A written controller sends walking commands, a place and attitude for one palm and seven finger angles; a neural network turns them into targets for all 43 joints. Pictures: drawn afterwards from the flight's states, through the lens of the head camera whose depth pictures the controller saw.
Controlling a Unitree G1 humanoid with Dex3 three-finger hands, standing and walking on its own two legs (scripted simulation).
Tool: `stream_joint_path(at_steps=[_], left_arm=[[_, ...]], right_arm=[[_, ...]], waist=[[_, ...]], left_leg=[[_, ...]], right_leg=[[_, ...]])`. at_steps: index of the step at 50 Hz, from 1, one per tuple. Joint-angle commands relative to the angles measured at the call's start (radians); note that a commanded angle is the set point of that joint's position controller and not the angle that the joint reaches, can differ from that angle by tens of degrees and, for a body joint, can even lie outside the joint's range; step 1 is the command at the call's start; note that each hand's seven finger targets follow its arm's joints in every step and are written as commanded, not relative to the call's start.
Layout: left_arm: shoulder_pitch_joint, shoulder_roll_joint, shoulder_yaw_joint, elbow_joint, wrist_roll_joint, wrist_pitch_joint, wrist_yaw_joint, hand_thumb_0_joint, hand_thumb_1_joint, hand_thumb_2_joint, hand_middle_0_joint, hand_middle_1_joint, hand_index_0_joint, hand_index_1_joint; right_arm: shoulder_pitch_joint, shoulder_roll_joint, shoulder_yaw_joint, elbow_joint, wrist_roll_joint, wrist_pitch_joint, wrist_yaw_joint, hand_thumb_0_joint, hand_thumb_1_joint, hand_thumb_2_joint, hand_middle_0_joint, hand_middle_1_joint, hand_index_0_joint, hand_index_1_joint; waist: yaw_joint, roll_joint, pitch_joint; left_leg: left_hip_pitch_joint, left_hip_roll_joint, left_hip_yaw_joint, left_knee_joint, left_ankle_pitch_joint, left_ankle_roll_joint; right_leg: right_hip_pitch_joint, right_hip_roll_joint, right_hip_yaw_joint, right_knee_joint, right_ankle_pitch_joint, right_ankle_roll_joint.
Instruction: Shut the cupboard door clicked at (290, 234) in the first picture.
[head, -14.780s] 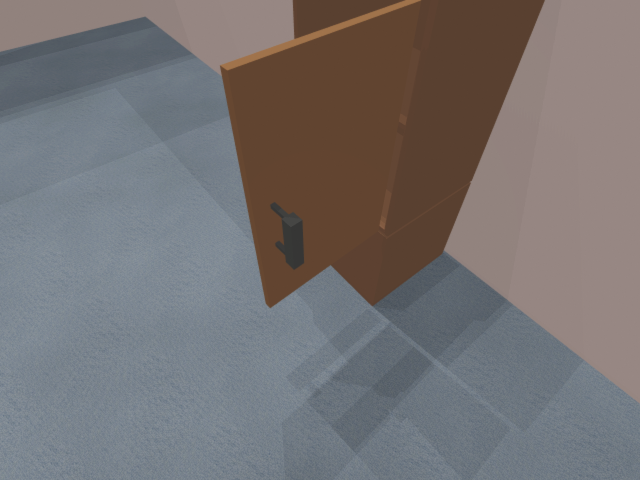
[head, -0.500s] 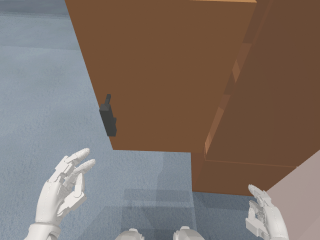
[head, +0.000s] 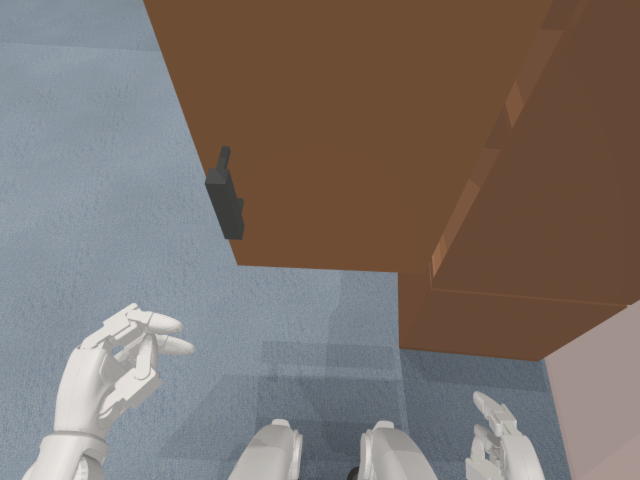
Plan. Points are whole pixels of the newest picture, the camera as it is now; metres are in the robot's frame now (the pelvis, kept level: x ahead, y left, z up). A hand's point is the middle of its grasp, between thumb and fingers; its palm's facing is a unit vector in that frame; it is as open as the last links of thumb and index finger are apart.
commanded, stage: raise the hand and make a fist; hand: left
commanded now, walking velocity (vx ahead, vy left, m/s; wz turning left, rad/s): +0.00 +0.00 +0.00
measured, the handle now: (229, 194) +0.48 +0.17 +0.03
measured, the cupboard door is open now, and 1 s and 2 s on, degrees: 93 93 93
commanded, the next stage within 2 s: bring the fist close to the handle in 1.08 s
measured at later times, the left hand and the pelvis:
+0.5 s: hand (130, 374) +0.23 +0.22 +0.04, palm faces +0.02 -1.00 -0.02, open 3.0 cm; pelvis +0.01 +0.04 +0.00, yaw +0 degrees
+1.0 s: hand (147, 365) +0.24 +0.21 +0.03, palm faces +0.00 -1.00 -0.02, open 3.1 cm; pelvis +0.01 +0.02 +0.00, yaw +0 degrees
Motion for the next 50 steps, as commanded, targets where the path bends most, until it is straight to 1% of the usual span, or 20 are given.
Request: stream_joint_path(at_steps=[1, 3, 5, 6, 7, 12, 15, 16, 19, 20, 22, 24, 29, 31, 34, 38, 41, 43, 47, 50], left_arm=[[0.019, 0.112, 0.039, -0.197, -0.004, -0.12, 0.008, 0.0, 0.9, 0.9, -0.97, -1.14, -0.97, -1.14], [0.038, 0.103, 0.03, -0.201, -0.002, -0.137, 0.007, 0.0, 0.9, 0.9, -1.007, -1.18, -1.007, -1.18], [0.03, 0.11, 0.027, -0.237, -0.002, -0.151, 0.012, 0.0, 0.9, 0.9, -1.043, -1.22, -1.043, -1.22], [0.033, 0.125, 0.036, -0.258, 0.001, -0.151, 0.018, 0.0, 0.9, 0.9, -1.062, -1.24, -1.062, -1.24], [0.036, 0.108, 0.021, -0.276, 0.002, -0.156, 0.024, 0.0, 0.9, 0.9, -1.08, -1.26, -1.08, -1.26], [0.053, 0.103, -0.003, -0.31, 0.025, -0.142, 0.046, 0.0, 0.9, 0.9, -1.172, -1.36, -1.172, -1.36], [0.07, 0.082, -0.022, -0.305, 0.031, -0.122, 0.052, 0.0, 0.9, 0.9, -1.227, -1.42, -1.227, -1.42], [0.061, 0.101, -0.009, -0.301, 0.034, -0.113, 0.052, 0.0, 0.9, 0.9, -1.245, -1.44, -1.245, -1.44], [0.04, 0.086, -0.023, -0.297, 0.033, -0.1, 0.045, 0.0, 0.9, 0.9, -1.3, -1.5, -1.3, -1.5], [0.039, 0.098, -0.014, -0.299, 0.035, -0.099, 0.046, 0.0, 0.9, 0.9, -1.3, -1.5, -1.3, -1.5], [0.017, 0.109, -0.008, -0.321, 0.036, -0.099, 0.043, 0.0, 0.9, 0.9, -1.3, -1.5, -1.3, -1.5], [0.022, 0.098, -0.017, -0.307, 0.036, -0.094, 0.042, 0.0, 0.9, 0.9, -1.3, -1.5, -1.3, -1.5], [0.0, 0.107, -0.01, -0.302, 0.03, -0.09, 0.031, 0.0, 0.9, 0.9, -1.3, -1.5, -1.3, -1.5], [0.003, 0.135, 0.017, -0.288, 0.026, -0.084, 0.029, 0.0, 0.9, 0.9, -1.3, -1.5, -1.3, -1.5], [-0.001, 0.117, 0.014, -0.265, 0.014, -0.084, 0.022, 0.0, 0.9, 0.9, -1.3, -1.5, -1.3, -1.5], [0.003, 0.122, 0.013, -0.29, 0.01, -0.095, 0.022, 0.0, 0.9, 0.9, -1.3, -1.5, -1.3, -1.5], [0.016, 0.136, 0.025, -0.27, 0.011, -0.095, 0.028, 0.0, 0.9, 0.9, -1.3, -1.5, -1.3, -1.5], [0.02, 0.119, 0.015, -0.262, 0.013, -0.099, 0.03, 0.0, 0.9, 0.9, -1.3, -1.5, -1.3, -1.5], [0.009, 0.13, 0.02, -0.282, 0.014, -0.11, 0.039, 0.0, 0.9, 0.9, -1.3, -1.5, -1.3, -1.5], [0.016, 0.119, 0.012, -0.267, 0.017, -0.116, 0.045, 0.0, 0.9, 0.9, -1.3, -1.5, -1.3, -1.5]], right_arm=[[-0.093, -0.15, -0.07, -0.183, -0.002, -0.066, -0.006, 0.0, -0.9, -0.9, 0.2, 0.3, 0.2, 0.3], [-0.082, -0.156, -0.075, -0.186, -0.001, -0.063, -0.007, 0.0, -0.9, -0.9, 0.2, 0.3, 0.2, 0.3], [-0.076, -0.162, -0.076, -0.189, -0.003, -0.06, -0.007, 0.0, -0.9, -0.9, 0.2, 0.3, 0.2, 0.3], [-0.074, -0.168, -0.077, -0.193, -0.006, -0.056, -0.009, 0.0, -0.9, -0.9, 0.2, 0.3, 0.2, 0.3], [-0.074, -0.167, -0.078, -0.196, -0.007, -0.053, -0.007, 0.0, -0.9, -0.9, 0.2, 0.3, 0.2, 0.3], [-0.063, -0.175, -0.08, -0.213, -0.009, -0.023, -0.004, 0.0, -0.9, -0.9, 0.2, 0.3, 0.2, 0.3], [-0.059, -0.177, -0.08, -0.224, -0.006, -0.005, 0.001, 0.0, -0.9, -0.9, 0.2, 0.3, 0.2, 0.3], [-0.053, -0.18, -0.078, -0.226, -0.007, 0.003, -0.001, 0.0, -0.9, -0.9, 0.2, 0.3, 0.2, 0.3], [-0.057, -0.177, -0.074, -0.238, -0.005, 0.015, 0.001, 0.0, -0.9, -0.9, 0.2, 0.3, 0.2, 0.3], [-0.059, -0.181, -0.075, -0.241, -0.004, 0.017, 0.0, 0.0, -0.9, -0.9, 0.2, 0.3, 0.2, 0.3], [-0.057, -0.178, -0.071, -0.244, -0.006, 0.022, 0.0, 0.0, -0.9, -0.9, 0.2, 0.3, 0.2, 0.3], [-0.059, -0.178, -0.068, -0.248, -0.004, 0.024, 0.001, 0.0, -0.9, -0.9, 0.2, 0.3, 0.2, 0.3], [-0.061, -0.178, -0.065, -0.245, -0.002, 0.022, 0.0, 0.0, -0.9, -0.9, 0.2, 0.3, 0.2, 0.3], [-0.058, -0.179, -0.065, -0.24, -0.003, 0.022, -0.001, 0.0, -0.9, -0.9, 0.2, 0.3, 0.2, 0.3], [-0.059, -0.176, -0.066, -0.236, 0.001, 0.021, 0.0, 0.0, -0.9, -0.9, 0.2, 0.3, 0.2, 0.3], [-0.063, -0.172, -0.067, -0.235, 0.003, 0.015, -0.001, 0.0, -0.9, -0.9, 0.2, 0.3, 0.2, 0.3], [-0.061, -0.172, -0.067, -0.23, 0.0, 0.017, -0.001, 0.0, -0.9, -0.9, 0.2, 0.3, 0.2, 0.3], [-0.064, -0.167, -0.069, -0.229, 0.002, 0.018, 0.0, 0.0, -0.9, -0.9, 0.2, 0.3, 0.2, 0.3], [-0.07, -0.166, -0.067, -0.229, 0.002, 0.018, -0.001, 0.0, -0.9, -0.9, 0.2, 0.3, 0.2, 0.3], [-0.071, -0.163, -0.066, -0.228, 0.005, 0.018, -0.001, 0.0, -0.9, -0.9, 0.2, 0.3, 0.2, 0.3]], waist=[[0.014, -0.061, -0.23], [0.011, -0.06, -0.24], [0.011, -0.024, -0.262], [0.021, 0.002, -0.263], [0.017, 0.012, -0.277], [0.013, 0.051, -0.282], [0.007, 0.043, -0.267], [0.008, 0.03, -0.266], [-0.002, 0.032, -0.246], [0.0, 0.025, -0.251], [0.007, 0.067, -0.275], [0.002, 0.048, -0.252], [0.003, 0.059, -0.263], [0.012, 0.054, -0.268], [0.001, 0.001, -0.269], [0.011, 0.031, -0.292], [0.011, 0.012, -0.281], [0.005, -0.003, -0.273], [0.01, 0.025, -0.283], [0.001, 0.001, -0.267]], left_leg=[[0.012, 0.011, -0.046, -0.159, 0.201, 0.002], [0.038, 0.011, -0.048, -0.172, 0.198, -0.002], [0.074, 0.011, -0.056, -0.186, 0.21, -0.006], [0.098, 0.013, -0.066, -0.197, 0.238, -0.013], [0.129, 0.014, -0.071, -0.203, 0.26, -0.02], [0.184, 0.023, -0.095, -0.218, 0.314, -0.049], [0.203, 0.031, -0.117, -0.231, 0.322, -0.066], [0.199, 0.031, -0.122, -0.231, 0.336, -0.066], [0.186, 0.028, -0.125, -0.238, 0.27, -0.07], [0.188, 0.031, -0.127, -0.237, 0.267, -0.07], [0.209, 0.029, -0.128, -0.234, 0.308, -0.076], [0.206, 0.033, -0.141, -0.247, 0.271, -0.081], [0.191, 0.028, -0.134, -0.24, 0.252, -0.078], [0.181, 0.025, -0.133, -0.236, 0.283, -0.079], [0.144, 0.018, -0.107, -0.217, 0.255, -0.062], [0.139, 0.014, -0.092, -0.209, 0.266, -0.054], [0.117, 0.012, -0.089, -0.201, 0.268, -0.048], [0.099, 0.011, -0.076, -0.195, 0.242, -0.039], [0.089, 0.008, -0.067, -0.19, 0.233, -0.031], [0.064, 0.008, -0.058, -0.183, 0.194, -0.019]], right_leg=[[0.274, -0.037, 0.147, -0.19, 0.046, 0.039], [0.248, -0.033, 0.123, -0.175, 0.049, 0.037], [0.22, -0.025, 0.091, -0.149, 0.077, 0.032], [0.208, -0.016, 0.072, -0.128, 0.103, 0.023], [0.191, -0.017, 0.057, -0.116, 0.127, 0.024], [0.144, -0.009, 0.03, -0.093, 0.142, 0.022], [0.121, -0.005, 0.019, -0.092, 0.134, 0.025], [0.126, 0.0, 0.019, -0.087, 0.141, 0.021], [0.117, -0.001, 0.016, -0.098, 0.117, 0.024], [0.116, -0.001, 0.017, -0.098, 0.116, 0.024], [0.117, -0.002, 0.019, -0.09, 0.131, 0.02], [0.102, 0.0, 0.013, -0.093, 0.11, 0.023], [0.109, 0.0, 0.019, -0.097, 0.107, 0.022], [0.132, 0.004, 0.023, -0.096, 0.125, 0.015], [0.157, 0.0, 0.03, -0.114, 0.121, 0.023], [0.182, -0.003, 0.042, -0.116, 0.131, 0.02], [0.191, 0.0, 0.046, -0.118, 0.139, 0.018], [0.197, -0.006, 0.056, -0.129, 0.123, 0.025], [0.212, -0.009, 0.069, -0.132, 0.117, 0.022], [0.213, -0.013, 0.082, -0.151, 0.083, 0.029]])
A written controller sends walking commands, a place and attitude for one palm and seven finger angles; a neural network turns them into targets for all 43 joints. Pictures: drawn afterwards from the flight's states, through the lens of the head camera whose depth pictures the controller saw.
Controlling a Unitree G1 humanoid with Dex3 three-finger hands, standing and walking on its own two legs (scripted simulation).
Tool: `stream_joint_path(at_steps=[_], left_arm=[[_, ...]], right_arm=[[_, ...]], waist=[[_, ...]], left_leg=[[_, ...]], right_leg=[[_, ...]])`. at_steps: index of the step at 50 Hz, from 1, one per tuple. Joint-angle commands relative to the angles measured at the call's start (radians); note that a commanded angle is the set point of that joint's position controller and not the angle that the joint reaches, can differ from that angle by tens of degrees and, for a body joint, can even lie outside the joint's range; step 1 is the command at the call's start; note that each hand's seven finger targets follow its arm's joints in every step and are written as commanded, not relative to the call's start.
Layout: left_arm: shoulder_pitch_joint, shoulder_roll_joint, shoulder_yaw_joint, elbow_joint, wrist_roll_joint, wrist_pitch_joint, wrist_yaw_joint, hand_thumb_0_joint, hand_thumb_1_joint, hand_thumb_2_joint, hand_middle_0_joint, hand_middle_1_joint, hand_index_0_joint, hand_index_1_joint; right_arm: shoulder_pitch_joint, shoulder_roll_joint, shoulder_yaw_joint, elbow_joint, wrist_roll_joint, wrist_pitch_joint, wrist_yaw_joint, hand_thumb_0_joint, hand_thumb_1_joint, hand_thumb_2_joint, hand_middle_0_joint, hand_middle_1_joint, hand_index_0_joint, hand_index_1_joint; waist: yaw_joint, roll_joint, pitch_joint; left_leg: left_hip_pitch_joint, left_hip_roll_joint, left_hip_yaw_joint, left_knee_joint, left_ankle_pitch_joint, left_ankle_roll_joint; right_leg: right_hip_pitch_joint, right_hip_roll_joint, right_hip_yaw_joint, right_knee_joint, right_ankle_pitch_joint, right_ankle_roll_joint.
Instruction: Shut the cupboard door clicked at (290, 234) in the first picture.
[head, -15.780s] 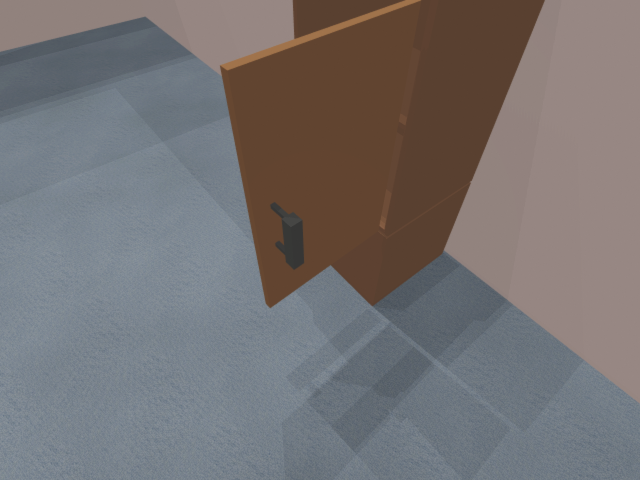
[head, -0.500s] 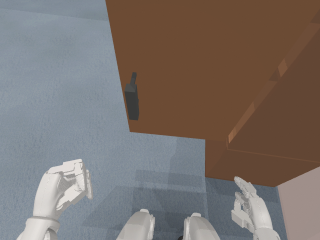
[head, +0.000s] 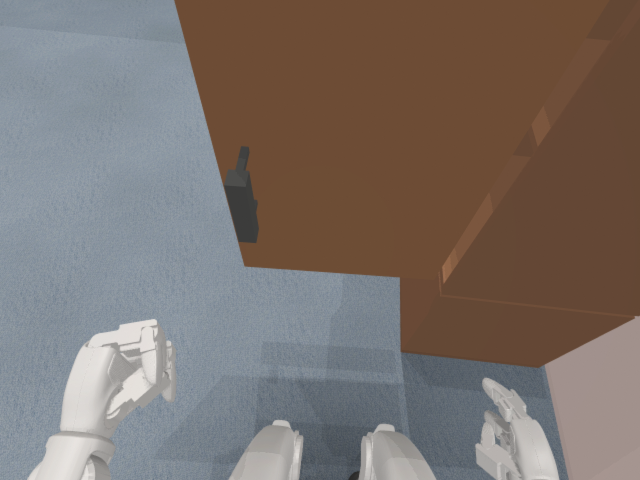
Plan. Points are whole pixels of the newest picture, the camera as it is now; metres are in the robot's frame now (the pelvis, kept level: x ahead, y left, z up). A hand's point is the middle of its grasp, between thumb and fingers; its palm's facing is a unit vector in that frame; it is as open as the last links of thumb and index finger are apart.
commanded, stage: raise the hand and make a fist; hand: left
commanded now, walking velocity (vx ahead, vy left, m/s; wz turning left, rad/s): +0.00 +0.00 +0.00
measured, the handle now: (246, 196) +0.47 +0.15 +0.04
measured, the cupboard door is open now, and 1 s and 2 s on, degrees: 93 93 92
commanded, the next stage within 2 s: bring the fist close to the handle in 0.08 s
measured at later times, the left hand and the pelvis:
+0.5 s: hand (209, 335) +0.27 +0.15 +0.04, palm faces -0.02 -1.00 -0.01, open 3.1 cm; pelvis +0.00 -0.01 +0.00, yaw +0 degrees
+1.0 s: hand (246, 286) +0.33 +0.12 +0.04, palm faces -0.02 -1.00 +0.00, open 3.1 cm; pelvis +0.01 -0.01 +0.01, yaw +0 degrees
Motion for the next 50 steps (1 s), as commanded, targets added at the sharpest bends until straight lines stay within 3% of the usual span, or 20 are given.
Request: stream_joint_path(at_steps=[1, 3, 9, 11, 14, 16, 22, 25, 26, 29, 30, 31, 33, 37, 41, 44, 46, 50], left_arm=[[-0.015, 0.114, 0.071, -0.183, -0.015, -0.076, 0.007, 0.0, 0.9, 0.9, -1.3, -1.5, -1.3, -1.5], [-0.023, 0.108, 0.062, -0.207, -0.01, -0.084, 0.007, 0.0, 0.9, 0.9, -1.3, -1.5, -1.3, -1.5], [-0.014, 0.104, 0.06, -0.197, -0.006, -0.081, 0.012, 0.0, 0.9, 0.9, -1.3, -1.5, -1.3, -1.5], [-0.107, 0.092, 0.025, -0.205, 0.0, -0.08, 0.015, 0.0, 0.9, 0.9, -1.3, -1.5, -1.3, -1.5], [-0.155, 0.067, -0.009, -0.194, 0.019, -0.079, 0.034, 0.0, 0.9, 0.9, -1.3, -1.5, -1.3, -1.5], [-0.197, 0.09, 0.0, -0.164, 0.029, -0.065, 0.046, 0.0, 0.9, 0.9, -1.3, -1.5, -1.3, -1.5], [-0.224, 0.062, -0.024, -0.147, 0.058, -0.027, 0.088, 0.0, 0.9, 0.9, -1.3, -1.5, -1.3, -1.5], [-0.243, 0.034, -0.052, -0.134, 0.072, -0.019, 0.12, 0.0, 0.9, 0.9, -1.3, -1.5, -1.3, -1.5], [-0.257, 0.053, -0.035, -0.102, 0.078, -0.013, 0.129, 0.0, 0.9, 0.9, -1.3, -1.5, -1.3, -1.5], [-0.349, 0.026, -0.055, -0.049, 0.093, -0.028, 0.149, 0.0, 0.9, 0.9, -1.3, -1.5, -1.3, -1.5], [-0.35, 0.045, -0.027, -0.033, 0.093, -0.036, 0.158, 0.0, 0.9, 0.9, -1.3, -1.5, -1.3, -1.5], [-0.371, 0.06, -0.021, -0.036, 0.097, -0.042, 0.162, 0.0, 0.9, 0.9, -1.3, -1.5, -1.3, -1.5], [-0.397, 0.036, -0.04, -0.03, 0.099, -0.058, 0.163, 0.0, 0.9, 0.9, -1.3, -1.5, -1.3, -1.5], [-0.441, 0.016, -0.068, -0.004, 0.104, -0.072, 0.159, 0.0, 0.9, 0.9, -1.3, -1.5, -1.3, -1.5], [-0.539, 0.011, -0.081, 0.073, 0.111, -0.062, 0.167, 0.0, 0.9, 0.9, -1.3, -1.5, -1.3, -1.5], [-0.591, -0.005, -0.089, 0.084, 0.122, -0.065, 0.183, 0.0, 0.9, 0.9, -1.3, -1.5, -1.3, -1.5], [-0.609, 0.007, -0.073, 0.106, 0.12, -0.06, 0.197, 0.0, 0.9, 0.9, -1.3, -1.5, -1.3, -1.5], [-0.672, -0.025, -0.101, 0.138, 0.141, -0.07, 0.221, 0.0, 0.9, 0.9, -1.3, -1.5, -1.3, -1.5]], right_arm=[[-0.045, -0.123, -0.054, -0.154, 0.004, -0.056, -0.009, 0.0, -0.9, -0.9, 0.2, 0.3, 0.2, 0.3], [-0.05, -0.122, -0.055, -0.155, 0.006, -0.058, -0.009, 0.0, -0.9, -0.9, 0.2, 0.3, 0.2, 0.3], [-0.049, -0.117, -0.052, -0.156, 0.008, -0.054, -0.007, 0.0, -0.9, -0.9, 0.2, 0.3, 0.2, 0.3], [-0.046, -0.124, -0.047, -0.15, 0.003, -0.054, -0.01, 0.0, -0.9, -0.9, 0.2, 0.3, 0.2, 0.3], [-0.043, -0.123, -0.048, -0.143, 0.003, -0.059, -0.007, 0.0, -0.9, -0.9, 0.2, 0.3, 0.2, 0.3], [-0.037, -0.129, -0.045, -0.137, 0.0, -0.053, -0.009, 0.0, -0.9, -0.9, 0.2, 0.3, 0.2, 0.3], [-0.037, -0.118, -0.044, -0.149, 0.002, -0.026, 0.006, 0.0, -0.9, -0.9, 0.2, 0.3, 0.2, 0.3], [-0.032, -0.113, -0.044, -0.149, 0.0, -0.012, 0.015, 0.0, -0.9, -0.9, 0.2, 0.3, 0.2, 0.3], [-0.025, -0.116, -0.043, -0.143, -0.003, -0.005, 0.013, 0.0, -0.9, -0.9, 0.2, 0.3, 0.2, 0.3], [-0.04, -0.114, -0.041, -0.136, -0.004, 0.005, 0.018, 0.0, -0.9, -0.9, 0.2, 0.3, 0.2, 0.3], [-0.039, -0.113, -0.043, -0.132, -0.005, 0.007, 0.019, 0.0, -0.9, -0.9, 0.2, 0.3, 0.2, 0.3], [-0.041, -0.118, -0.043, -0.13, -0.006, 0.01, 0.017, 0.0, -0.9, -0.9, 0.2, 0.3, 0.2, 0.3], [-0.038, -0.112, -0.044, -0.123, -0.008, 0.011, 0.021, 0.0, -0.9, -0.9, 0.2, 0.3, 0.2, 0.3], [-0.034, -0.115, -0.048, -0.11, -0.008, 0.017, 0.024, 0.0, -0.9, -0.9, 0.2, 0.3, 0.2, 0.3], [-0.024, -0.123, -0.047, -0.092, -0.008, 0.03, 0.023, 0.0, -0.9, -0.9, 0.2, 0.3, 0.2, 0.3], [-0.029, -0.12, -0.05, -0.088, -0.008, 0.038, 0.026, 0.0, -0.9, -0.9, 0.2, 0.3, 0.2, 0.3], [-0.016, -0.121, -0.049, -0.084, -0.011, 0.045, 0.027, 0.0, -0.9, -0.9, 0.2, 0.3, 0.2, 0.3], [-0.014, -0.116, -0.051, -0.074, -0.013, 0.058, 0.037, 0.0, -0.9, -0.9, 0.2, 0.3, 0.2, 0.3]], waist=[[-0.002, -0.005, -0.219], [-0.002, 0.009, -0.248], [-0.005, 0.015, -0.232], [-0.027, 0.009, -0.222], [-0.034, 0.027, -0.244], [-0.031, 0.014, -0.238], [-0.006, 0.02, -0.317], [-0.017, 0.004, -0.304], [-0.017, -0.017, -0.282], [-0.036, -0.049, -0.245], [-0.022, -0.033, -0.244], [-0.021, -0.017, -0.254], [-0.022, -0.018, -0.296], [-0.03, -0.008, -0.316], [-0.052, -0.038, -0.273], [-0.041, -0.004, -0.312], [-0.039, -0.019, -0.329], [-0.043, -0.013, -0.346]], left_leg=[[0.086, 0.02, -0.065, -0.216, 0.229, -0.052], [0.101, 0.02, -0.059, -0.21, 0.245, -0.05], [0.102, 0.021, -0.056, -0.213, 0.244, -0.049], [0.098, 0.022, -0.063, -0.2, 0.241, -0.043], [0.131, 0.024, -0.065, -0.201, 0.241, -0.045], [0.116, 0.023, -0.069, -0.202, 0.239, -0.044], [0.166, 0.02, -0.059, -0.227, 0.318, -0.047], [0.179, 0.024, -0.055, -0.233, 0.331, -0.049], [0.16, 0.023, -0.055, -0.23, 0.327, -0.047], [0.124, 0.021, -0.047, -0.228, 0.25, -0.042], [0.12, 0.02, -0.045, -0.234, 0.237, -0.044], [0.127, 0.019, -0.044, -0.23, 0.253, -0.042], [0.149, 0.02, -0.041, -0.229, 0.288, -0.043], [0.182, 0.024, -0.041, -0.231, 0.33, -0.045], [0.167, 0.025, -0.048, -0.235, 0.293, -0.042], [0.204, 0.025, -0.049, -0.246, 0.308, -0.05], [0.204, 0.024, -0.048, -0.243, 0.333, -0.048], [0.233, 0.029, -0.047, -0.247, 0.356, -0.055]], right_leg=[[0.241, 0.001, 0.08, -0.168, 0.11, -0.007], [0.247, -0.004, 0.085, -0.166, 0.132, -0.003], [0.247, -0.004, 0.083, -0.172, 0.134, -0.001], [0.227, 0.0, 0.082, -0.166, 0.134, -0.002], [0.198, -0.004, 0.074, -0.163, 0.137, 0.001], [0.208, -0.002, 0.077, -0.163, 0.134, -0.003], [0.282, -0.009, 0.075, -0.161, 0.226, -0.002], [0.276, -0.01, 0.069, -0.167, 0.247, 0.004], [0.286, -0.007, 0.073, -0.17, 0.251, 0.0], [0.263, -0.014, 0.085, -0.187, 0.18, 0.008], [0.267, -0.015, 0.088, -0.191, 0.159, 0.004], [0.275, -0.013, 0.093, -0.188, 0.178, 0.0], [0.293, -0.016, 0.093, -0.181, 0.222, 0.002], [0.293, -0.015, 0.088, -0.176, 0.268, 0.001], [0.265, -0.013, 0.086, -0.187, 0.231, 0.003], [0.261, -0.017, 0.081, -0.182, 0.235, 0.001], [0.285, -0.014, 0.083, -0.179, 0.267, 0.0], [0.273, -0.017, 0.077, -0.174, 0.283, 0.002]])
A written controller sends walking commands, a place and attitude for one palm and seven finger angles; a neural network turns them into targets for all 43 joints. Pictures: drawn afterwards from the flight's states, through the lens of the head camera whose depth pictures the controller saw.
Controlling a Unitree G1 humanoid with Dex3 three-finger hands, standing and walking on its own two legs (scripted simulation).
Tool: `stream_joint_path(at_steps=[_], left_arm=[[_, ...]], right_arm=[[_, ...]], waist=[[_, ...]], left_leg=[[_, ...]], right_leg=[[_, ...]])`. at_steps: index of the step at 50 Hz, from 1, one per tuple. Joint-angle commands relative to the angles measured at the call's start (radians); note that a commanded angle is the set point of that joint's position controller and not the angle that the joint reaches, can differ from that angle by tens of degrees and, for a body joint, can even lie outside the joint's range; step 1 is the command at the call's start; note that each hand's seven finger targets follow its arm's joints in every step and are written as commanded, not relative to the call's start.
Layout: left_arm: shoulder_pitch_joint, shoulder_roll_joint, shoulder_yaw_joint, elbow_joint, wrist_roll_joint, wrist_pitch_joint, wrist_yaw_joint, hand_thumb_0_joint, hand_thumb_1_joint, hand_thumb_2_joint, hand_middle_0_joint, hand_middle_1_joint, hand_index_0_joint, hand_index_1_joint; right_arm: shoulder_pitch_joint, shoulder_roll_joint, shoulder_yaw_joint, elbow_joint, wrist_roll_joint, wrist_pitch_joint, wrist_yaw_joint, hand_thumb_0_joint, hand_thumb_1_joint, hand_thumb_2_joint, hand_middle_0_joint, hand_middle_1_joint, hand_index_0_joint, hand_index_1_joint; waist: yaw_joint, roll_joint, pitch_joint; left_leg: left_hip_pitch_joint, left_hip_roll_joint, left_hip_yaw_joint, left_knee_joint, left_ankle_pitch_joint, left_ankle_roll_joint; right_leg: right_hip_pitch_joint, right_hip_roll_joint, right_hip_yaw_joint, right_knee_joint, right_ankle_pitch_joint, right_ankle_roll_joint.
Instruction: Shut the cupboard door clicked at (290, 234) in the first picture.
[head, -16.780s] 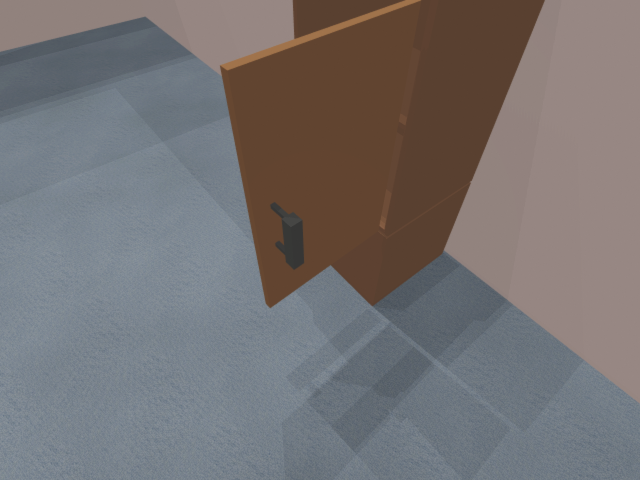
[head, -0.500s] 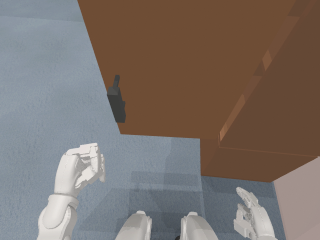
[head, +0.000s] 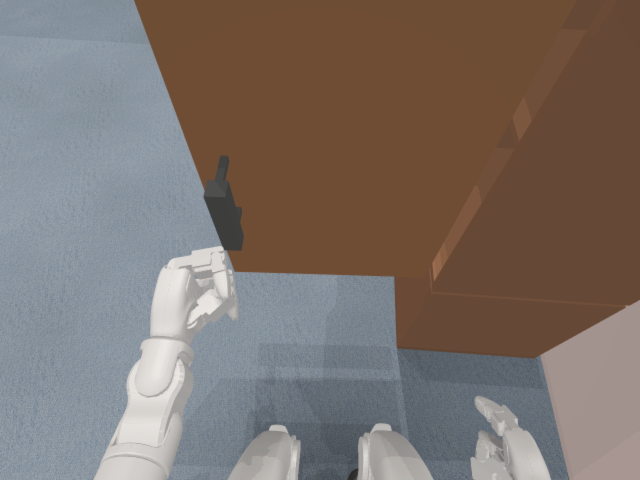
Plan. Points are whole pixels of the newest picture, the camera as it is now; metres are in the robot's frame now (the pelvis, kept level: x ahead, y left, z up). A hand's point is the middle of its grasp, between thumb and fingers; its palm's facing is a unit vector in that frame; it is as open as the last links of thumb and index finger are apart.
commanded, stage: bring the fist close to the handle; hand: left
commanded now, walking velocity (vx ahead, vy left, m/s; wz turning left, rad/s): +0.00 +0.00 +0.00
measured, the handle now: (228, 204) +0.46 +0.15 +0.03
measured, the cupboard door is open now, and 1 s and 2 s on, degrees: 93 92 77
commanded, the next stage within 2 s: push the door shut along its arc in 0.58 s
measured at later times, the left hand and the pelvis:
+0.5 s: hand (244, 277) +0.35 +0.11 +0.03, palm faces +0.01 -1.00 -0.02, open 3.1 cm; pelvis +0.00 +0.00 +0.01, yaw -1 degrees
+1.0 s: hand (245, 250) +0.39 +0.12 +0.03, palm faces -0.06 -1.00 -0.03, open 3.1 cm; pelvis -0.01 -0.01 +0.00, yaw +0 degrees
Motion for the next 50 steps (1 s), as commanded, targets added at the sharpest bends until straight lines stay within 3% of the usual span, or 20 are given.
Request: stream_joint_path(at_steps=[1, 5, 8, 9, 11, 12, 13, 17, 18, 22, 23, 27, 30, 31, 32, 34, 39, 46, 48, 50], left_arm=[[-0.24, 0.071, 0.029, -0.181, 0.011, -0.081, 0.028, 0.0, 0.9, 0.9, -1.3, -1.5, -1.3, -1.5], [-0.34, 0.03, -0.004, -0.107, 0.028, -0.081, 0.053, 0.0, 0.9, 0.9, -1.3, -1.5, -1.3, -1.5], [-0.396, 0.07, 0.046, -0.062, 0.035, -0.093, 0.07, 0.0, 0.9, 0.9, -1.3, -1.5, -1.3, -1.5], [-0.405, 0.049, 0.033, -0.049, 0.035, -0.099, 0.072, 0.0, 0.9, 0.9, -1.3, -1.5, -1.3, -1.5], [-0.364, 0.095, 0.08, -0.029, 0.035, -0.105, 0.077, 0.0, 0.9, 0.9, -1.3, -1.5, -1.3, -1.5], [-0.372, 0.062, 0.05, -0.034, 0.037, -0.11, 0.072, 0.0, 0.9, 0.9, -1.3, -1.5, -1.3, -1.5], [-0.349, 0.074, 0.069, -0.042, 0.034, -0.115, 0.072, 0.0, 0.9, 0.9, -1.3, -1.5, -1.3, -1.5], [-0.34, 0.04, 0.03, -0.04, 0.03, -0.119, 0.06, 0.0, 0.9, 0.9, -1.3, -1.5, -1.3, -1.5], [-0.33, 0.051, 0.044, -0.022, 0.026, -0.118, 0.059, 0.0, 0.9, 0.9, -1.3, -1.5, -1.3, -1.5], [-0.368, 0.058, 0.044, -0.049, 0.027, -0.142, 0.057, 0.0, 0.9, 0.9, -1.3, -1.5, -1.3, -1.5], [-0.352, 0.073, 0.062, -0.042, 0.026, -0.148, 0.06, 0.0, 0.9, 0.9, -1.3, -1.5, -1.3, -1.5], [-0.399, 0.049, 0.024, -0.043, 0.029, -0.161, 0.053, 0.0, 0.9, 0.9, -1.3, -1.5, -1.3, -1.5], [-0.424, 0.048, 0.026, -0.006, 0.027, -0.158, 0.049, 0.0, 0.9, 0.9, -1.3, -1.5, -1.3, -1.5], [-0.426, 0.089, 0.063, -0.01, 0.026, -0.158, 0.052, 0.0, 0.9, 0.9, -1.3, -1.5, -1.3, -1.5], [-0.427, 0.076, 0.055, 0.002, 0.027, -0.157, 0.052, 0.0, 0.9, 0.9, -1.3, -1.5, -1.3, -1.5], [-0.411, 0.089, 0.078, 0.017, 0.021, -0.154, 0.05, 0.0, 0.9, 0.9, -1.3, -1.5, -1.3, -1.5], [-0.555, 0.124, 0.082, 0.053, 0.025, -0.159, 0.017, 0.0, 0.9, 0.9, -1.3, -1.5, -1.3, -1.5], [-0.653, 0.154, 0.108, 0.17, 0.0, -0.138, -0.053, 0.0, 0.9, 0.9, -1.3, -1.5, -1.3, -1.5], [-0.655, 0.165, 0.127, 0.192, -0.005, -0.134, -0.069, 0.0, 0.9, 0.9, -1.3, -1.5, -1.3, -1.5], [-0.709, 0.16, 0.12, 0.213, -0.01, -0.133, -0.085, 0.0, 0.9, 0.9, -1.3, -1.5, -1.3, -1.5]], right_arm=[[0.012, -0.126, -0.057, -0.121, 0.001, -0.034, 0.0, 0.0, -0.9, -0.9, 0.2, 0.3, 0.2, 0.3], [0.012, -0.122, -0.055, -0.109, 0.0, -0.018, 0.008, 0.0, -0.9, -0.9, 0.2, 0.3, 0.2, 0.3], [0.017, -0.125, -0.056, -0.101, -0.004, -0.006, 0.006, 0.0, -0.9, -0.9, 0.2, 0.3, 0.2, 0.3], [0.017, -0.121, -0.056, -0.1, -0.005, -0.006, 0.008, 0.0, -0.9, -0.9, 0.2, 0.3, 0.2, 0.3], [0.024, -0.129, -0.057, -0.104, -0.006, 0.0, 0.009, 0.0, -0.9, -0.9, 0.2, 0.3, 0.2, 0.3], [0.023, -0.121, -0.055, -0.103, -0.006, 0.003, 0.013, 0.0, -0.9, -0.9, 0.2, 0.3, 0.2, 0.3], [0.027, -0.121, -0.058, -0.104, -0.005, 0.006, 0.015, 0.0, -0.9, -0.9, 0.2, 0.3, 0.2, 0.3], [0.033, -0.119, -0.061, -0.105, -0.002, 0.015, 0.02, 0.0, -0.9, -0.9, 0.2, 0.3, 0.2, 0.3], [0.037, -0.121, -0.062, -0.101, -0.001, 0.018, 0.019, 0.0, -0.9, -0.9, 0.2, 0.3, 0.2, 0.3], [0.027, -0.12, -0.061, -0.098, -0.002, 0.017, 0.015, 0.0, -0.9, -0.9, 0.2, 0.3, 0.2, 0.3], [0.027, -0.122, -0.063, -0.096, -0.001, 0.017, 0.014, 0.0, -0.9, -0.9, 0.2, 0.3, 0.2, 0.3], [0.023, -0.122, -0.064, -0.085, -0.002, 0.014, 0.011, 0.0, -0.9, -0.9, 0.2, 0.3, 0.2, 0.3], [0.017, -0.123, -0.061, -0.083, -0.002, 0.014, 0.009, 0.0, -0.9, -0.9, 0.2, 0.3, 0.2, 0.3], [0.019, -0.128, -0.063, -0.082, -0.001, 0.014, 0.006, 0.0, -0.9, -0.9, 0.2, 0.3, 0.2, 0.3], [0.017, -0.124, -0.059, -0.081, -0.002, 0.015, 0.006, 0.0, -0.9, -0.9, 0.2, 0.3, 0.2, 0.3], [0.015, -0.123, -0.06, -0.085, -0.001, 0.016, 0.005, 0.0, -0.9, -0.9, 0.2, 0.3, 0.2, 0.3], [0.02, -0.125, -0.055, -0.067, 0.001, 0.016, -0.002, 0.0, -0.9, -0.9, 0.2, 0.3, 0.2, 0.3], [0.057, -0.138, -0.056, -0.051, 0.009, 0.014, -0.007, 0.0, -0.9, -0.9, 0.2, 0.3, 0.2, 0.3], [0.065, -0.138, -0.059, -0.05, 0.012, 0.016, -0.005, 0.0, -0.9, -0.9, 0.2, 0.3, 0.2, 0.3], [0.075, -0.137, -0.058, -0.043, 0.013, 0.016, -0.004, 0.0, -0.9, -0.9, 0.2, 0.3, 0.2, 0.3]], waist=[[-0.021, -0.019, -0.352], [-0.04, -0.024, -0.315], [-0.035, -0.049, -0.345], [-0.032, -0.04, -0.351], [-0.012, -0.041, -0.372], [-0.016, -0.021, -0.382], [-0.003, -0.021, -0.4], [-0.02, -0.037, -0.381], [-0.025, -0.077, -0.359], [-0.025, -0.045, -0.35], [-0.021, -0.069, -0.35], [-0.039, -0.029, -0.339], [-0.046, -0.057, -0.329], [-0.034, -0.033, -0.331], [-0.033, -0.025, -0.34], [-0.025, -0.059, -0.359], [-0.055, -0.038, -0.348], [-0.071, -0.024, -0.374], [-0.062, -0.03, -0.398], [-0.082, -0.042, -0.389]], left_leg=[[0.197, 0.033, -0.068, -0.182, 0.357, -0.047], [0.188, 0.034, -0.064, -0.188, 0.31, -0.047], [0.166, 0.031, -0.058, -0.186, 0.297, -0.044], [0.169, 0.028, -0.053, -0.186, 0.297, -0.043], [0.171, 0.028, -0.054, -0.19, 0.322, -0.044], [0.186, 0.028, -0.048, -0.191, 0.344, -0.045], [0.192, 0.03, -0.047, -0.194, 0.358, -0.048], [0.192, 0.032, -0.042, -0.198, 0.371, -0.043], [0.175, 0.034, -0.042, -0.199, 0.345, -0.042], [0.165, 0.028, -0.038, -0.201, 0.311, -0.038], [0.161, 0.03, -0.039, -0.201, 0.308, -0.038], [0.183, 0.03, -0.044, -0.194, 0.302, -0.037], [0.157, 0.027, -0.042, -0.194, 0.259, -0.034], [0.158, 0.027, -0.043, -0.194, 0.262, -0.035], [0.162, 0.025, -0.042, -0.197, 0.265, -0.036], [0.145, 0.024, -0.037, -0.192, 0.267, -0.034], [0.133, 0.024, -0.038, -0.18, 0.243, -0.031], [0.129, 0.025, -0.042, -0.172, 0.272, -0.031], [0.128, 0.024, -0.038, -0.168, 0.291, -0.032], [0.109, 0.023, -0.036, -0.162, 0.283, -0.029]], right_leg=[[0.255, -0.013, 0.055, -0.14, 0.295, 0.005], [0.22, -0.015, 0.054, -0.152, 0.254, 0.01], [0.253, -0.016, 0.066, -0.151, 0.258, 0.011], [0.259, -0.016, 0.068, -0.154, 0.261, 0.01], [0.287, -0.012, 0.071, -0.151, 0.288, 0.005], [0.292, -0.015, 0.071, -0.148, 0.316, 0.007], [0.304, -0.014, 0.07, -0.145, 0.326, 0.006], [0.315, -0.014, 0.073, -0.157, 0.354, 0.009], [0.313, -0.014, 0.072, -0.166, 0.334, 0.013], [0.312, -0.016, 0.081, -0.169, 0.305, 0.01], [0.316, -0.016, 0.083, -0.172, 0.3, 0.011], [0.275, -0.016, 0.081, -0.171, 0.287, 0.011], [0.272, -0.017, 0.084, -0.179, 0.244, 0.015], [0.273, -0.016, 0.086, -0.178, 0.244, 0.011], [0.278, -0.018, 0.084, -0.174, 0.249, 0.011], [0.305, -0.018, 0.092, -0.177, 0.257, 0.015], [0.281, -0.019, 0.102, -0.178, 0.24, 0.017], [0.283, -0.016, 0.102, -0.169, 0.277, 0.014], [0.299, -0.017, 0.107, -0.166, 0.301, 0.015], [0.294, -0.018, 0.111, -0.171, 0.299, 0.019]])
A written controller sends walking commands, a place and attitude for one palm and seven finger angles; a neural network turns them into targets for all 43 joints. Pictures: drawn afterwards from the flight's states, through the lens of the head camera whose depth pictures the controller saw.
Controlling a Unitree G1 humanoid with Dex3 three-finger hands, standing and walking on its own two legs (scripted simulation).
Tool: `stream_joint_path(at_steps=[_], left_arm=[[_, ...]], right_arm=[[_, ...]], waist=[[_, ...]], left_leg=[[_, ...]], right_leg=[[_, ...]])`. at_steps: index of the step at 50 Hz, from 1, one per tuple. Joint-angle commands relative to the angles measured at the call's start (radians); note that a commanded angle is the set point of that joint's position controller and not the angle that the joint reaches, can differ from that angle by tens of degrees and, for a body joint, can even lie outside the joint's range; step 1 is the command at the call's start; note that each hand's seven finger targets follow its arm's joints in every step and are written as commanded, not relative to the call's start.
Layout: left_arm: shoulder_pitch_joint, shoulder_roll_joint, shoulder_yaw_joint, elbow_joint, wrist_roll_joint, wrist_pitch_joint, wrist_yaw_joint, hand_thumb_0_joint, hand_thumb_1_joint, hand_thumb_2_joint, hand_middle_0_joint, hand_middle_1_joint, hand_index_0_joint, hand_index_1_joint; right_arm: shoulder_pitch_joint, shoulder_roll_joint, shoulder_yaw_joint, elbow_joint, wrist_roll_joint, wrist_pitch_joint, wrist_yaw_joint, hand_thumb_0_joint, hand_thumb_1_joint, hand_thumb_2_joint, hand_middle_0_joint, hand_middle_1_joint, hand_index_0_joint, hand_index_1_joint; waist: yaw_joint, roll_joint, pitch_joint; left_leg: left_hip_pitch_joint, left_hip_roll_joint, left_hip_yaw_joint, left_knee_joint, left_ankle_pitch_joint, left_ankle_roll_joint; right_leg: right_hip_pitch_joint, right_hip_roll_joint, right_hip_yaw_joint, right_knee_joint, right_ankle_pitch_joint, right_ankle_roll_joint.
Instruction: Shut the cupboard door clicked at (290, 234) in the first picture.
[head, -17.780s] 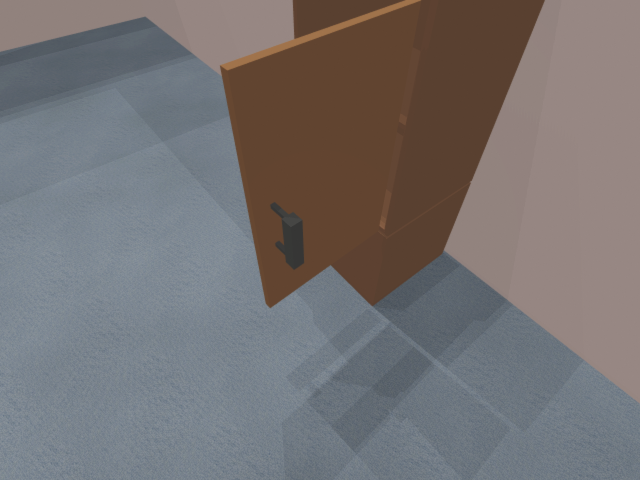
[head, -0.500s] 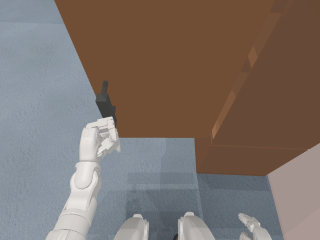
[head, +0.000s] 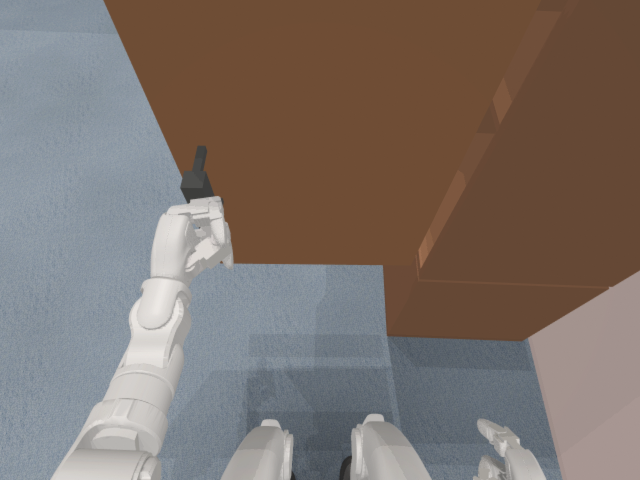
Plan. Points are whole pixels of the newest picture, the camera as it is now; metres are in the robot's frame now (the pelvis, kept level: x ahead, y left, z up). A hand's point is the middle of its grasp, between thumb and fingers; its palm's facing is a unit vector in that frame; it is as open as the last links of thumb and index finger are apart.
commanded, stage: push the door shut along its arc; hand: left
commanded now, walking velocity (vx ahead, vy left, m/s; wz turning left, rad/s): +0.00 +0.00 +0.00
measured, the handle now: (208, 195) +0.47 +0.16 +0.03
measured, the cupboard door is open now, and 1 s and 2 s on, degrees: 92 77 60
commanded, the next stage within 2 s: pull the fist back off the door in 1.56 s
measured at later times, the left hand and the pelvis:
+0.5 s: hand (241, 204) +0.46 +0.11 +0.03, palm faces -0.19 -0.98 -0.03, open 3.1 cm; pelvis -0.01 +0.01 -0.01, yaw -1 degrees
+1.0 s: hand (277, 168) +0.52 +0.07 +0.03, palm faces -0.33 -0.94 -0.04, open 3.1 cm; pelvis -0.01 +0.01 -0.02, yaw -2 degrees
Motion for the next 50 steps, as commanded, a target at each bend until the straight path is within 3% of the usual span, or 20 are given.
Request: stream_joint_path(at_steps=[1, 8, 10, 12, 13, 14, 16, 20, 22, 24, 26, 28, 32, 34, 35, 37, 41, 43, 45, 50], left_arm=[[-0.383, 0.139, 0.049, -0.173, -0.013, -0.069, -0.037, 0.0, 0.9, 0.9, -1.3, -1.5, -1.3, -1.5], [-0.545, 0.113, 0.013, -0.089, -0.002, -0.074, -0.072, 0.0, 0.9, 0.9, -1.3, -1.5, -1.3, -1.5], [-0.578, 0.119, 0.021, -0.04, 0.001, -0.074, -0.074, 0.0, 0.9, 0.9, -1.3, -1.5, -1.3, -1.5], [-0.632, 0.175, 0.062, -0.023, 0.008, -0.084, -0.073, 0.0, 0.9, 0.9, -1.3, -1.5, -1.3, -1.5], [-0.642, 0.14, 0.036, 0.01, 0.012, -0.082, -0.078, 0.0, 0.9, 0.9, -1.3, -1.5, -1.3, -1.5], [-0.683, 0.156, 0.043, 0.016, 0.014, -0.088, -0.08, 0.0, 0.9, 0.9, -1.3, -1.5, -1.3, -1.5], [-0.694, 0.176, 0.056, 0.027, 0.016, -0.093, -0.09, 0.0, 0.9, 0.9, -1.3, -1.5, -1.3, -1.5], [-0.732, 0.214, 0.092, 0.117, 0.014, -0.084, -0.111, 0.0, 0.9, 0.9, -1.3, -1.5, -1.3, -1.5], [-0.766, 0.231, 0.099, 0.128, 0.021, -0.087, -0.122, 0.0, 0.9, 0.9, -1.3, -1.5, -1.3, -1.5], [-0.798, 0.219, 0.087, 0.145, 0.024, -0.087, -0.13, 0.0, 0.9, 0.9, -1.3, -1.5, -1.3, -1.5], [-0.825, 0.214, 0.079, 0.136, 0.02, -0.089, -0.142, 0.0, 0.9, 0.9, -1.3, -1.5, -1.3, -1.5], [-0.839, 0.234, 0.094, 0.164, 0.02, -0.082, -0.148, 0.0, 0.9, 0.9, -1.3, -1.5, -1.3, -1.5], [-0.894, 0.237, 0.093, 0.197, 0.032, -0.065, -0.147, 0.0, 0.9, 0.9, -1.3, -1.5, -1.3, -1.5], [-0.912, 0.279, 0.132, 0.225, 0.038, -0.056, -0.139, 0.0, 0.9, 0.9, -1.3, -1.5, -1.3, -1.5], [-0.933, 0.268, 0.113, 0.215, 0.044, -0.057, -0.139, 0.0, 0.9, 0.9, -1.3, -1.5, -1.3, -1.5], [-0.957, 0.258, 0.097, 0.226, 0.054, -0.054, -0.147, 0.0, 0.9, 0.9, -1.3, -1.5, -1.3, -1.5], [-1.017, 0.298, 0.123, 0.258, 0.055, -0.037, -0.153, 0.0, 0.9, 0.9, -1.3, -1.5, -1.3, -1.5], [-1.04, 0.341, 0.152, 0.298, 0.062, -0.018, -0.156, 0.0, 0.9, 0.9, -1.3, -1.5, -1.3, -1.5], [-1.072, 0.368, 0.163, 0.286, 0.07, -0.011, -0.162, 0.0, 0.9, 0.9, -1.3, -1.5, -1.3, -1.5], [-1.098, 0.349, 0.133, 0.278, 0.075, 0.015, -0.194, 0.0, 0.9, 0.9, -1.3, -1.5, -1.3, -1.5]], right_arm=[[0.079, -0.143, -0.06, -0.091, 0.006, -0.037, -0.009, 0.0, -0.9, -0.9, 0.2, 0.3, 0.2, 0.3], [0.117, -0.154, -0.067, -0.061, 0.007, -0.033, -0.002, 0.0, -0.9, -0.9, 0.2, 0.3, 0.2, 0.3], [0.127, -0.16, -0.068, -0.054, 0.007, -0.031, 0.0, 0.0, -0.9, -0.9, 0.2, 0.3, 0.2, 0.3], [0.139, -0.168, -0.068, -0.047, 0.004, -0.029, -0.002, 0.0, -0.9, -0.9, 0.2, 0.3, 0.2, 0.3], [0.143, -0.163, -0.067, -0.047, 0.004, -0.027, 0.001, 0.0, -0.9, -0.9, 0.2, 0.3, 0.2, 0.3], [0.149, -0.167, -0.068, -0.04, 0.003, -0.027, 0.002, 0.0, -0.9, -0.9, 0.2, 0.3, 0.2, 0.3], [0.164, -0.173, -0.069, -0.042, -0.001, -0.024, 0.005, 0.0, -0.9, -0.9, 0.2, 0.3, 0.2, 0.3], [0.181, -0.175, -0.063, -0.035, 0.0, -0.01, 0.009, 0.0, -0.9, -0.9, 0.2, 0.3, 0.2, 0.3], [0.191, -0.181, -0.062, -0.037, -0.001, -0.006, 0.01, 0.0, -0.9, -0.9, 0.2, 0.3, 0.2, 0.3], [0.202, -0.183, -0.065, -0.032, -0.003, -0.001, 0.013, 0.0, -0.9, -0.9, 0.2, 0.3, 0.2, 0.3], [0.213, -0.184, -0.066, -0.037, -0.004, -0.001, 0.016, 0.0, -0.9, -0.9, 0.2, 0.3, 0.2, 0.3], [0.219, -0.191, -0.066, -0.028, -0.004, 0.007, 0.017, 0.0, -0.9, -0.9, 0.2, 0.3, 0.2, 0.3], [0.235, -0.196, -0.064, -0.025, -0.008, 0.017, 0.02, 0.0, -0.9, -0.9, 0.2, 0.3, 0.2, 0.3], [0.248, -0.197, -0.062, -0.022, -0.012, 0.021, 0.021, 0.0, -0.9, -0.9, 0.2, 0.3, 0.2, 0.3], [0.25, -0.196, -0.061, -0.026, -0.012, 0.023, 0.022, 0.0, -0.9, -0.9, 0.2, 0.3, 0.2, 0.3], [0.255, -0.195, -0.06, -0.025, -0.014, 0.024, 0.026, 0.0, -0.9, -0.9, 0.2, 0.3, 0.2, 0.3], [0.272, -0.201, -0.055, -0.029, -0.016, 0.028, 0.025, 0.0, -0.9, -0.9, 0.2, 0.3, 0.2, 0.3], [0.279, -0.204, -0.051, -0.023, -0.017, 0.03, 0.022, 0.0, -0.9, -0.9, 0.2, 0.3, 0.2, 0.3], [0.289, -0.203, -0.048, -0.028, -0.02, 0.027, 0.023, 0.0, -0.9, -0.9, 0.2, 0.3, 0.2, 0.3], [0.309, -0.205, -0.049, -0.026, -0.023, 0.029, 0.029, 0.0, -0.9, -0.9, 0.2, 0.3, 0.2, 0.3]], waist=[[-0.046, -0.028, -0.407], [-0.082, 0.027, -0.415], [-0.09, 0.006, -0.41], [-0.088, 0.016, -0.432], [-0.098, 0.015, -0.427], [-0.106, 0.025, -0.431], [-0.094, 0.06, -0.465], [-0.111, 0.01, -0.439], [-0.111, 0.043, -0.452], [-0.13, 0.037, -0.457], [-0.128, 0.083, -0.479], [-0.138, 0.053, -0.477], [-0.154, 0.074, -0.473], [-0.153, 0.055, -0.466], [-0.164, 0.045, -0.477], [-0.165, 0.097, -0.496], [-0.184, 0.088, -0.492], [-0.199, 0.05, -0.486], [-0.195, 0.08, -0.507], [-0.204, 0.129, -0.564]], left_leg=[[0.138, 0.019, -0.048, -0.143, 0.277, -0.017], [0.214, 0.026, -0.074, -0.149, 0.277, -0.025], [0.206, 0.026, -0.079, -0.151, 0.256, -0.023], [0.209, 0.027, -0.086, -0.15, 0.265, -0.024], [0.204, 0.024, -0.081, -0.146, 0.263, -0.021], [0.211, 0.028, -0.087, -0.144, 0.26, -0.022], [0.238, 0.026, -0.093, -0.143, 0.295, -0.026], [0.17, 0.026, -0.084, -0.133, 0.273, -0.017], [0.201, 0.029, -0.096, -0.135, 0.295, -0.021], [0.219, 0.035, -0.103, -0.125, 0.306, -0.021], [0.256, 0.035, -0.111, -0.125, 0.337, -0.025], [0.254, 0.041, -0.118, -0.12, 0.336, -0.026], [0.26, 0.046, -0.13, -0.111, 0.345, -0.026], [0.221, 0.042, -0.124, -0.104, 0.332, -0.021], [0.216, 0.041, -0.121, -0.1, 0.337, -0.018], [0.249, 0.044, -0.128, -0.091, 0.36, -0.022], [0.212, 0.043, -0.128, -0.077, 0.342, -0.014], [0.153, 0.044, -0.117, -0.059, 0.312, -0.005], [0.14, 0.042, -0.113, -0.052, 0.325, -0.003], [0.201, 0.048, -0.124, -0.035, 0.401, -0.008]], right_leg=[[0.323, -0.02, 0.103, -0.154, 0.294, 0.025], [0.211, -0.016, 0.079, -0.15, 0.242, 0.023], [0.196, -0.014, 0.076, -0.153, 0.212, 0.022], [0.191, -0.012, 0.074, -0.142, 0.213, 0.02], [0.188, -0.012, 0.075, -0.143, 0.215, 0.021], [0.17, -0.013, 0.072, -0.142, 0.206, 0.021], [0.169, -0.008, 0.068, -0.128, 0.223, 0.014], [0.192, -0.008, 0.076, -0.134, 0.224, 0.018], [0.159, -0.006, 0.068, -0.121, 0.225, 0.014], [0.131, -0.005, 0.065, -0.121, 0.226, 0.016], [0.113, -0.002, 0.06, -0.111, 0.232, 0.011], [0.101, -0.002, 0.057, -0.112, 0.228, 0.014], [0.054, -0.002, 0.051, -0.103, 0.221, 0.014], [0.077, 0.0, 0.055, -0.103, 0.218, 0.015], [0.085, 0.0, 0.058, -0.103, 0.229, 0.016], [0.05, 0.0, 0.056, -0.094, 0.231, 0.014], [0.049, 0.006, 0.057, -0.088, 0.222, 0.013], [0.066, 0.008, 0.064, -0.091, 0.214, 0.018], [0.084, 0.009, 0.07, -0.083, 0.229, 0.016], [0.061, 0.014, 0.061, -0.068, 0.28, 0.014]])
